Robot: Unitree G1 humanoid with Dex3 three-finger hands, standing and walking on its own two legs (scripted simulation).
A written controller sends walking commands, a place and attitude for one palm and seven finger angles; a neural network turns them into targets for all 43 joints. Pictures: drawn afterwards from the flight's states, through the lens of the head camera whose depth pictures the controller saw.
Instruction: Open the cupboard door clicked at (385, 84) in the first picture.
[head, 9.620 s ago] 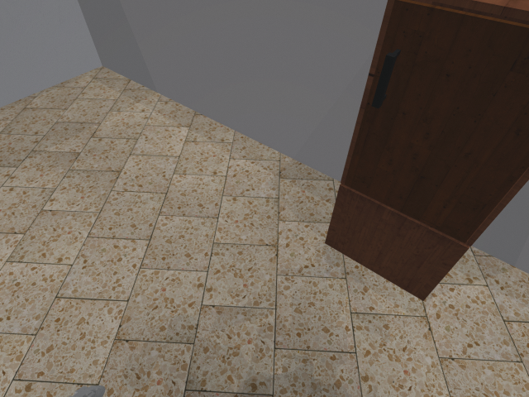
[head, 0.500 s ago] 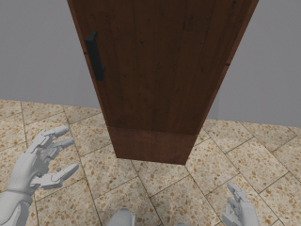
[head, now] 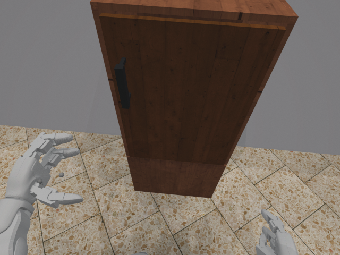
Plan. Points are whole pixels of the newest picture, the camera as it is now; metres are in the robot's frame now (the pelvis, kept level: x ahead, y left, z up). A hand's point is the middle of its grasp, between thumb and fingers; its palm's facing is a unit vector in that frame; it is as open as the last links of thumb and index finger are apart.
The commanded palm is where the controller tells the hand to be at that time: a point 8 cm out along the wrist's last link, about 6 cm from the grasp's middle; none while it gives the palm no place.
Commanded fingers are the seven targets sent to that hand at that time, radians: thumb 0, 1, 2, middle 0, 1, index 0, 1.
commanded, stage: raise the hand with hooked fingers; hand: left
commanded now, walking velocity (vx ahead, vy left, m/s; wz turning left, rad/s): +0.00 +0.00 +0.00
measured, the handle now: (124, 83) +0.52 +0.17 +0.11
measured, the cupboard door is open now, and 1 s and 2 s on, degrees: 0 0 0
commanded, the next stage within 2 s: move the hooked fingers beside the handle in 0.92 s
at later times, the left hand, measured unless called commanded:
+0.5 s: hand (40, 142) +0.29 +0.29 +0.14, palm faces +0.03 -1.00 -0.05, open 14.0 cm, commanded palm +0.26 +0.33 +0.14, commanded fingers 0.00 -0.50 0.30 -0.30 -1.20 -0.30 -1.20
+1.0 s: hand (58, 142) +0.30 +0.25 +0.13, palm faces +0.02 -1.00 -0.04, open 14.0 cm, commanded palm +0.27 +0.30 +0.14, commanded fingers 0.00 -0.50 0.30 -0.30 -1.20 -0.30 -1.20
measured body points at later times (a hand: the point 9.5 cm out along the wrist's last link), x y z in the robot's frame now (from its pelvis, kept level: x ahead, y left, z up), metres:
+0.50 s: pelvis +0.00 +0.01 +0.02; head +0.01 +0.01 +0.47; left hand +0.29 +0.34 +0.14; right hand +0.16 -0.24 -0.06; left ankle +0.04 +0.09 -0.71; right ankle -0.02 -0.12 -0.71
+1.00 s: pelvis +0.01 -0.02 +0.02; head +0.01 -0.03 +0.47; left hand +0.29 +0.31 +0.14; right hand +0.17 -0.27 -0.06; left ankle +0.04 +0.09 -0.71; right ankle -0.02 -0.12 -0.71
